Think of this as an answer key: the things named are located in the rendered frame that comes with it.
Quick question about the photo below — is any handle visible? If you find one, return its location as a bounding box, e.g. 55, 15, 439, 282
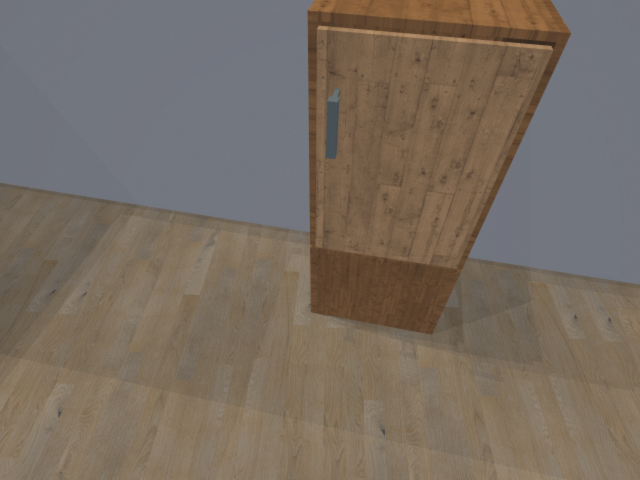
326, 88, 340, 159

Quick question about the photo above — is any cupboard door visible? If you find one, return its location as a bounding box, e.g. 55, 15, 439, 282
316, 26, 553, 269

